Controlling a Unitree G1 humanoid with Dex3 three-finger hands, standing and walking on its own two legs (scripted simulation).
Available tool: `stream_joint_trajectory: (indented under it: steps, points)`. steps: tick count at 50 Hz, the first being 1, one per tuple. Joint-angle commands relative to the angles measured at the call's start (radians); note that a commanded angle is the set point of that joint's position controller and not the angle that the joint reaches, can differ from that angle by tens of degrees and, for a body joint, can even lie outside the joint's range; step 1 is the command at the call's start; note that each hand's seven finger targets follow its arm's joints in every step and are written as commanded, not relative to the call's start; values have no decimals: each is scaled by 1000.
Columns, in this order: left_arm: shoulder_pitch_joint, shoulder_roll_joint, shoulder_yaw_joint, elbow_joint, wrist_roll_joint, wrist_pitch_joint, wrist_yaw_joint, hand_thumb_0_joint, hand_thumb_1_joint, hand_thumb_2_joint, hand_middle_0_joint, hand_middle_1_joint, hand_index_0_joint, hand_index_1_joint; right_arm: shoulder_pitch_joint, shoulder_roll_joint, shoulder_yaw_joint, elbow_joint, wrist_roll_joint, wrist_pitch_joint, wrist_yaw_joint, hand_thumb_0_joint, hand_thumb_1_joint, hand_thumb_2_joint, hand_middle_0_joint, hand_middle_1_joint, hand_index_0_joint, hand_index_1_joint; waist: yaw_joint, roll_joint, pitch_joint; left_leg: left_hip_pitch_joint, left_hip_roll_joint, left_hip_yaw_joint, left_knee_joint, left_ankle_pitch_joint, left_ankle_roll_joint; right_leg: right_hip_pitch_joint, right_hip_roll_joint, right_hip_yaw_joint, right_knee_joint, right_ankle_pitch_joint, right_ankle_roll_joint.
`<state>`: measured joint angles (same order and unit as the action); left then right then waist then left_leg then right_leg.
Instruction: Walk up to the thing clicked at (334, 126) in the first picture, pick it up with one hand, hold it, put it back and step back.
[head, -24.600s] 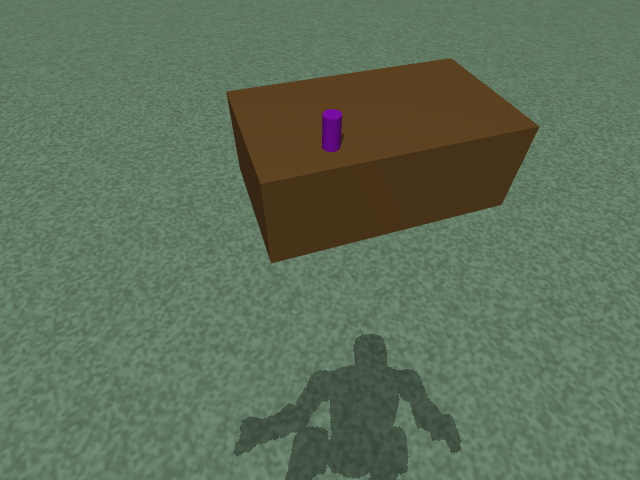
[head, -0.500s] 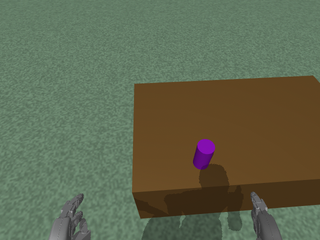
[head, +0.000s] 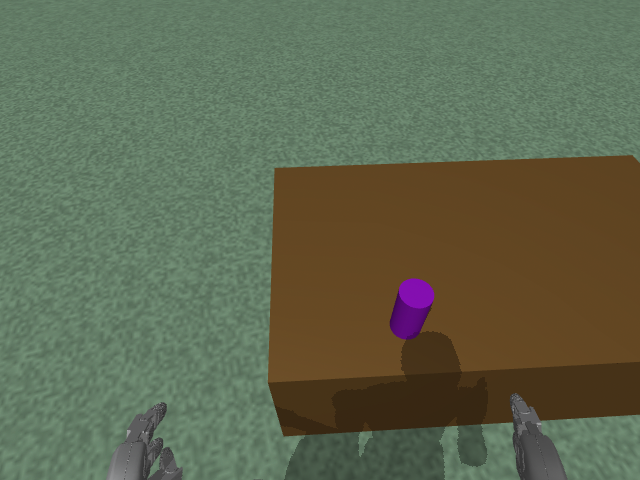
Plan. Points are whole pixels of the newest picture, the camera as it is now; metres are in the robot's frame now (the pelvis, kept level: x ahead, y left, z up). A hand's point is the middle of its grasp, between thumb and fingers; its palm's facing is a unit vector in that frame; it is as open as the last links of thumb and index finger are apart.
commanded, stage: home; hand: right
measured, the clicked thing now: (410, 310) +0.48 -0.17 -0.23
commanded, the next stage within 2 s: stand in 0.10 s
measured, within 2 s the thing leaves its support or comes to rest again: neither
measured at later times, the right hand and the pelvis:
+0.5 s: hand out of the picture +0.10 -0.24 -0.11, palm faces -0.03 +0.93 -0.36, open 13.1 cm; pelvis +0.00 +0.00 +0.02, yaw +0 degrees
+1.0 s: hand out of the picture +0.04 -0.24 -0.10, palm faces -0.01 +0.94 -0.35, open 7.4 cm; pelvis -0.01 +0.00 +0.06, yaw +0 degrees
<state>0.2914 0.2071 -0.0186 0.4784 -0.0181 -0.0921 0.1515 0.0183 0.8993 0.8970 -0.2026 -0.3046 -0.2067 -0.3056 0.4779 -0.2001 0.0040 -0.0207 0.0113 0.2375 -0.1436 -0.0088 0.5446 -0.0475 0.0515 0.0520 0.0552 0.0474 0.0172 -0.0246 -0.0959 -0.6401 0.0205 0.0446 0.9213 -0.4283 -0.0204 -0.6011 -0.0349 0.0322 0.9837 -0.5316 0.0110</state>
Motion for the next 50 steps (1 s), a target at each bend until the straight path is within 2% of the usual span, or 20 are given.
stream_joint_trajectory:
  steps: [1,5,8,10,11,12,13,14,17,21,23,28,31,32,36,39,42,44,48,50]
  points:
    - [-61,121,54,-150,5,-67,15,0,897,902,-201,-302,-200,-302,-1,-89,-46,-171,-14,-39,-16,0,570,-39,49,48,49,48,-1,8,-119,151,-27,27,-133,209,19,33,23,-22,-181,289,-10]
    - [-67,117,52,-136,8,-75,17,0,897,903,-201,-302,-201,-303,-23,-86,-43,-173,-15,-30,-15,0,540,-57,52,53,52,53,6,-10,-116,146,-27,29,-130,225,19,44,21,-20,-179,311,-7]
    - [-72,118,50,-132,9,-78,19,0,897,902,-201,-302,-200,-302,-41,-107,-62,-176,-15,-25,-17,0,555,-48,51,51,51,51,4,-5,-111,150,-25,23,-149,189,17,34,25,-25,-185,258,-12]
    - [-71,122,50,-130,9,-82,20,0,897,902,-201,-302,-200,-302,-42,-93,-43,-168,-14,-22,-15,0,567,-42,50,49,50,49,7,5,-89,142,-27,29,-152,177,17,28,24,-23,-199,249,-12]
    - [-130,272,67,94,145,-22,-39,0,900,900,-200,-300,-200,-301,-205,-256,-97,183,-120,-134,44,0,487,-122,130,129,130,129,-29,-12,53,194,22,-68,-163,156,70,121,-31,57,-271,323,-59]
    - [-111,285,95,108,141,-1,-63,0,900,900,-200,-300,-200,-301,-176,-248,-106,298,-119,-183,68,0,407,-202,200,209,200,209,-28,-31,-4,225,27,-63,-142,180,96,155,-40,65,-271,375,-73]
    - [-127,285,96,99,129,14,-75,0,900,900,-200,-300,-200,-301,-157,-258,-99,326,-109,-210,83,0,327,-282,200,289,200,289,-23,-13,4,209,28,-70,-172,164,93,155,-38,77,-272,304,-89]
    - [-125,271,93,111,111,20,-84,0,900,900,-200,-300,-200,-301,-169,-252,-94,371,-102,-232,95,0,247,-362,200,300,200,300,-18,9,-1,241,38,-83,-171,185,91,165,-32,69,-278,293,-92]
    - [-130,273,88,160,76,32,-113,0,900,900,-200,-300,-200,-301,-222,-251,-87,486,-67,-256,120,0,7,-602,200,300,200,300,-12,21,-14,289,53,-106,-211,221,84,176,-17,61,-315,248,-77]
    - [-134,261,85,242,72,43,-124,0,900,900,-200,-300,-200,-301,-256,-265,-84,630,-63,-270,122,0,-313,-900,200,300,200,300,-11,20,5,309,69,-125,-272,225,83,215,-16,65,-355,258,-65]
    - [-121,269,89,284,68,43,-125,0,900,900,-200,-300,-200,-301,-268,-276,-81,692,-61,-277,119,0,-473,-900,200,300,200,300,-9,22,6,350,77,-125,-284,300,82,248,-23,68,-371,342,-62]
    - [-126,292,90,371,59,53,-125,0,900,900,-200,-300,-200,-301,-281,-287,-73,827,-51,-278,113,0,-873,-900,200,300,200,300,-17,5,32,426,77,-106,-339,343,68,288,-43,88,-466,386,-63]
    - [-135,294,86,418,51,59,-123,0,900,900,-200,-300,-200,-301,-280,-300,-68,896,-47,-277,111,0,-900,-900,200,300,200,300,-19,16,42,447,84,-104,-394,374,62,350,-47,83,-510,422,-60]
    - [-131,297,84,437,48,64,-124,0,900,900,-200,-300,-200,-301,-282,-303,-64,919,-47,-276,110,0,-900,-900,200,300,200,300,-19,22,62,456,92,-113,-432,347,59,340,-40,78,-530,381,-55]
    - [-124,306,79,494,41,69,-123,0,900,900,-200,-300,-200,-301,-294,-312,-57,987,-42,-276,107,0,-900,-900,200,300,200,300,-18,22,67,493,97,-105,-471,411,50,408,-50,72,-577,446,-48]
    - [-127,310,75,529,42,69,-122,0,900,900,-200,-300,-200,-301,-318,-306,-52,1022,-38,-271,107,0,-900,-900,200,300,200,300,-14,6,91,502,94,-101,-499,370,44,417,-58,72,-628,429,-43]
    - [-148,317,74,557,43,70,-125,0,900,900,-200,-300,-200,-301,-327,-310,-50,1054,-37,-264,110,0,-900,-900,200,300,200,300,-24,10,153,508,89,-105,-542,252,37,373,-58,82,-688,301,-41]
    - [-147,312,73,569,42,72,-127,0,900,900,-200,-300,-200,-301,-331,-311,-49,1070,-39,-263,112,0,-900,-900,200,300,200,300,-20,29,143,505,95,-112,-566,231,37,396,-56,72,-693,292,-41]
    - [-150,303,71,594,40,68,-129,0,900,900,-200,-300,-200,-301,-350,-311,-47,1088,-38,-270,112,0,-900,-900,200,300,200,300,-12,40,122,502,103,-112,-584,291,37,457,-64,67,-688,373,-34]
    - [-158,310,72,606,40,71,-131,0,900,900,-200,-300,-200,-301,-349,-311,-45,1100,-37,-269,111,0,-900,-900,200,300,200,300,-15,45,141,500,100,-111,-606,248,33,443,-59,64,-697,343,-31]
